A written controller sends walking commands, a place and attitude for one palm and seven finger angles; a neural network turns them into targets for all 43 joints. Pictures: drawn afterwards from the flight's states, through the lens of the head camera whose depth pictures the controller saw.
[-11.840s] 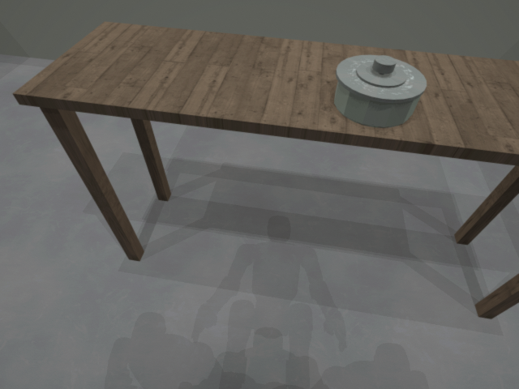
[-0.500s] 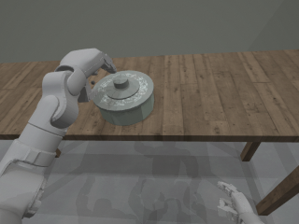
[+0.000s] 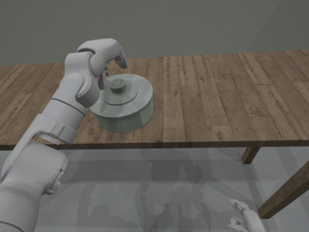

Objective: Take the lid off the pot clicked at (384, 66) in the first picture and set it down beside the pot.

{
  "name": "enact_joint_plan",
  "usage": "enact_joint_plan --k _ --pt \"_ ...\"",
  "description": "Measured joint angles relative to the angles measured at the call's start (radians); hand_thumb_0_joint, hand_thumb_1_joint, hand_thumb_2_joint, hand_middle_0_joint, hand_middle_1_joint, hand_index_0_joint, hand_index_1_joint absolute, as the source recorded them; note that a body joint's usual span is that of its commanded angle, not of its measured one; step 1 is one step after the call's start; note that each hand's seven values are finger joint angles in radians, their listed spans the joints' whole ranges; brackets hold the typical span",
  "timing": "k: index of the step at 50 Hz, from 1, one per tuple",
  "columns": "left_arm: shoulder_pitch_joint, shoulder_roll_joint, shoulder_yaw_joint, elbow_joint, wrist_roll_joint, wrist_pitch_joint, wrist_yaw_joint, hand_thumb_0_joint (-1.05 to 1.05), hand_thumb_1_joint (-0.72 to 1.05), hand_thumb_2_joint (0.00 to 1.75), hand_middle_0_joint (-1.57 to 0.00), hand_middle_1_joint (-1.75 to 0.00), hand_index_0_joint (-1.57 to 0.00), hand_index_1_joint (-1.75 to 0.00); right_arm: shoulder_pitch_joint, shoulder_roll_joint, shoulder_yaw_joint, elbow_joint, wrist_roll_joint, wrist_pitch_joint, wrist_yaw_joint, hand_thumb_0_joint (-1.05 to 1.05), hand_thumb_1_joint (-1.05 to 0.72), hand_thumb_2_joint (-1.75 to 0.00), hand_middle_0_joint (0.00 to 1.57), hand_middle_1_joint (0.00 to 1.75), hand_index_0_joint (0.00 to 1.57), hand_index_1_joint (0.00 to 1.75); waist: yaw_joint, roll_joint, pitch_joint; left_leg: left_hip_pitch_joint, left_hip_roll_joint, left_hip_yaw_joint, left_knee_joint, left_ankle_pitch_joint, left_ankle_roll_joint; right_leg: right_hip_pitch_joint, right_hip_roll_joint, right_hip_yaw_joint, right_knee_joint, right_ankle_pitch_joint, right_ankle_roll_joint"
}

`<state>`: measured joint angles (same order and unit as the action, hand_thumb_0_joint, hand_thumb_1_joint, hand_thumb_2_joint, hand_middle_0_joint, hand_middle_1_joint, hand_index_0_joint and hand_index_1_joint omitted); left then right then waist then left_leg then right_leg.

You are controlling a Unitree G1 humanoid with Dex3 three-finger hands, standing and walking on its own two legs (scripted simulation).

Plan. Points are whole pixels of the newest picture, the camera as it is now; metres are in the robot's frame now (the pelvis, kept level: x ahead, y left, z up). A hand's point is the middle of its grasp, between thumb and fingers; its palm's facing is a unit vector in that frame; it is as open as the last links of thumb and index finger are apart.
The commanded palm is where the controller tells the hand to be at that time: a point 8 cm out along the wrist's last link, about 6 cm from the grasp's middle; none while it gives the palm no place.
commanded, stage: move the open hand above the knob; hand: left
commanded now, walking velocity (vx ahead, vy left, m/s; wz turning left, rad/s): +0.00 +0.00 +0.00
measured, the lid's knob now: (118, 86) +0.46 +0.13 +0.15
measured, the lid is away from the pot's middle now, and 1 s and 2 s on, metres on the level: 0.00 0.00 0.00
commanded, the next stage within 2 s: lower the open fingers around the knob in 1.38 s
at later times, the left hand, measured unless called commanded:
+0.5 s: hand (108, 67) +0.46 +0.14 +0.22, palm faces -0.21 -0.09 -0.97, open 10.0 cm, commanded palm +0.42 +0.15 +0.29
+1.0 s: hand (104, 70) +0.44 +0.14 +0.22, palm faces -0.19 -0.06 -0.98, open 10.0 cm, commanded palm +0.41 +0.14 +0.29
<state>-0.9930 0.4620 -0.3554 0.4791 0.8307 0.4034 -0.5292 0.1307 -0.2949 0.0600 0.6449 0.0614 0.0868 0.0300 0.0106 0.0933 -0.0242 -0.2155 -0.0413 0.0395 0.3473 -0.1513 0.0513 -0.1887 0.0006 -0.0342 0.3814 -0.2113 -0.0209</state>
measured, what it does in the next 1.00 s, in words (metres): stands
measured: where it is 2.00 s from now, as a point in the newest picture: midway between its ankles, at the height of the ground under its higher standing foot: outside the picture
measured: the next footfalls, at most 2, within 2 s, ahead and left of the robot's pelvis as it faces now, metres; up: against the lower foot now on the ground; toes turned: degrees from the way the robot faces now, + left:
none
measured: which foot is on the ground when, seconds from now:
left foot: down 0.00-1.00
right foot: down 0.00-1.00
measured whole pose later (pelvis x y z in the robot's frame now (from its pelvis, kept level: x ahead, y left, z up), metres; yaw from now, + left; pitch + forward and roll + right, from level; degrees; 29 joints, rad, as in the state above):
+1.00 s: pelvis +0.01 +0.01 +0.00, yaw +1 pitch +2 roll +0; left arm -1.03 0.43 -0.39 0.49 0.84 0.44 -0.52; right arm 0.10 -0.27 0.07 0.64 0.06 0.10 0.03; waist 0.02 0.08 -0.04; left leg -0.22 -0.06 0.03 0.35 -0.16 0.07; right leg -0.19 -0.02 -0.04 0.38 -0.23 -0.01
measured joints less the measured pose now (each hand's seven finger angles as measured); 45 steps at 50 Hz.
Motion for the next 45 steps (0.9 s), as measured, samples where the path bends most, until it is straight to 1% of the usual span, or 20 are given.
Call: enact_joint_plan --k 3,8,10,13,17,21,25,27,32,42,45 --pt "-0.034 -0.013 0.001 0.044 0.009 -0.013 0.005 -0.01 -0.38 1.66 -0.88 -0.08 -0.89 -0.08 0.008 0.004 0.0 0.007 -0.005 -0.011 -0.005 0.01 -0.9 -0.9 0.2 0.3 0.2 0.3 -0.005 -0.003 -0.001 -0.001 0.0 0.004 -0.005 0.001 0.002 -0.003 0.0 0.004 -0.004 0.002 0.001" --pt "-0.088 -0.029 0.012 0.139 0.018 -0.011 0.011 0.0 -0.38 1.66 -0.88 -0.08 -0.89 -0.08 0.024 0.007 -0.002 0.014 -0.008 -0.009 -0.006 0.01 -0.9 -0.9 0.2 0.3 0.2 0.3 -0.018 -0.009 -0.005 -0.006 -0.001 0.009 -0.013 0.002 0.003 -0.012 -0.001 0.01 -0.008 0.003 0.003" --pt "-0.084 -0.026 0.025 0.14 0.019 -0.016 0.012 0.0 -0.38 1.66 -0.88 -0.08 -0.88 -0.08 0.033 0.006 -0.004 0.012 -0.01 -0.007 -0.006 0.01 -0.9 -0.9 0.2 0.3 0.2 0.3 -0.023 -0.008 -0.008 -0.007 -0.001 0.013 -0.015 -0.001 0.004 -0.013 0.0 0.014 -0.011 0.003 0.004" --pt "-0.082 -0.024 0.026 0.145 0.025 -0.02 0.015 0.0 -0.38 1.66 -0.88 -0.08 -0.88 -0.08 0.047 0.003 -0.008 0.012 -0.01 -0.004 -0.008 0.01 -0.9 -0.9 0.2 0.3 0.2 0.3 -0.025 -0.009 -0.011 -0.006 -0.001 0.016 -0.015 -0.005 0.006 -0.013 -0.001 0.018 -0.012 0.0 0.006" --pt "-0.068 -0.019 0.034 0.133 0.021 -0.019 0.012 0.0 -0.38 1.66 -0.88 -0.08 -0.88 -0.08 0.058 -0.001 -0.012 0.012 -0.01 -0.001 -0.008 0.01 -0.9 -0.9 0.2 0.3 0.2 0.3 -0.026 -0.009 -0.009 -0.003 -0.003 0.017 -0.018 -0.009 0.008 -0.009 -0.002 0.019 -0.016 -0.003 0.008" --pt "-0.046 -0.014 0.035 0.087 0.019 -0.02 0.017 -0.01 -0.38 1.66 -0.88 -0.08 -0.88 -0.08 0.064 -0.002 -0.018 0.008 -0.01 -0.007 -0.004 0.01 -0.9 -0.9 0.2 0.3 0.2 0.3 -0.02 -0.008 -0.012 -0.001 -0.005 0.017 -0.018 -0.013 0.01 -0.005 -0.003 0.019 -0.021 -0.005 0.01" --pt "-0.027 -0.013 0.038 0.062 0.016 -0.002 0.016 -0.01 -0.38 1.66 -0.88 -0.08 -0.88 -0.08 0.05 -0.001 -0.016 0.006 -0.007 0.001 0.003 0.01 -0.9 -0.9 0.2 0.3 0.2 0.3 -0.014 -0.008 -0.016 0.001 -0.007 0.016 -0.017 -0.017 0.011 -0.001 -0.005 0.019 -0.021 -0.008 0.012" --pt "-0.014 -0.01 0.029 0.029 0.016 0.005 0.014 -0.01 -0.38 1.66 -0.88 -0.08 -0.88 -0.08 0.042 0.0 -0.017 0.0 -0.007 -0.001 0.006 0.01 -0.9 -0.9 0.2 0.3 0.2 0.3 -0.01 -0.006 -0.017 0.002 -0.008 0.015 -0.016 -0.018 0.012 0.001 -0.007 0.017 -0.021 -0.01 0.013" --pt "-0.004 -0.024 0.01 -0.004 0.01 0.021 0.01 -0.01 -0.38 1.66 -0.88 -0.08 -0.88 -0.08 0.01 0.004 -0.012 -0.006 -0.005 0.004 0.012 0.01 -0.9 -0.9 0.2 0.3 0.2 0.3 0.004 -0.005 -0.019 0.002 -0.013 0.007 -0.01 -0.019 0.014 0.003 -0.012 0.009 -0.016 -0.014 0.015" --pt "-0.021 -0.037 -0.018 -0.004 0.007 0.036 0.008 -0.01 -0.38 1.66 -0.88 -0.08 -0.89 -0.08 -0.037 0.02 0.005 -0.015 -0.005 0.012 0.008 0.01 -0.9 -0.9 0.2 0.3 0.2 0.3 0.018 -0.006 -0.02 -0.002 -0.019 -0.002 -0.001 -0.016 0.016 0.002 -0.017 0.0 -0.004 -0.016 0.016" --pt "-0.029 -0.042 -0.016 0.021 0.004 0.038 0.006 -0.01 -0.38 1.66 -0.88 -0.08 -0.89 -0.08 -0.043 0.022 0.013 -0.011 -0.005 0.022 0.005 0.01 -0.9 -0.9 0.2 0.3 0.2 0.3 0.016 -0.009 -0.018 -0.003 -0.019 -0.003 0.001 -0.015 0.015 0.001 -0.018 -0.001 -0.001 -0.016 0.016"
